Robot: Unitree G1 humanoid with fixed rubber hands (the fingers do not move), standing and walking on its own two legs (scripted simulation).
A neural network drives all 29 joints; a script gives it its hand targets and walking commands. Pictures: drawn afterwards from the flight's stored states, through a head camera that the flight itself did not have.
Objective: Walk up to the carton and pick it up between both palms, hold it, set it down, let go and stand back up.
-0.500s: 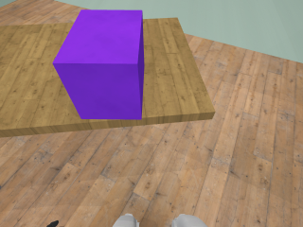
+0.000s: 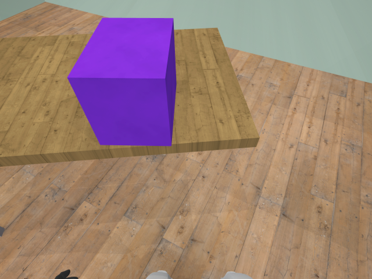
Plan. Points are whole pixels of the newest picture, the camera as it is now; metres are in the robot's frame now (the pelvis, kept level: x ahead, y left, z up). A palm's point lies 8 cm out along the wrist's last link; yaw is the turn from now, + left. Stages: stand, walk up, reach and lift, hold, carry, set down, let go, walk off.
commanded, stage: walk up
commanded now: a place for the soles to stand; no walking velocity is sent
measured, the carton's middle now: (136, 81) +0.61 +0.17 +0.08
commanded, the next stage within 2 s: none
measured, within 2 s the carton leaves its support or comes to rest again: neither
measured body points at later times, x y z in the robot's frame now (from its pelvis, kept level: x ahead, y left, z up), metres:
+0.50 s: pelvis -0.01 +0.01 +0.00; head +0.01 +0.03 +0.45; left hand +0.10 +0.32 -0.12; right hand +0.03 -0.34 -0.09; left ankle +0.04 +0.14 -0.70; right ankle +0.02 -0.11 -0.69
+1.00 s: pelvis -0.02 +0.00 +0.00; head +0.00 +0.01 +0.45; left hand +0.09 +0.32 -0.12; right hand +0.03 -0.34 -0.10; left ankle +0.03 +0.15 -0.69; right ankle +0.03 -0.11 -0.70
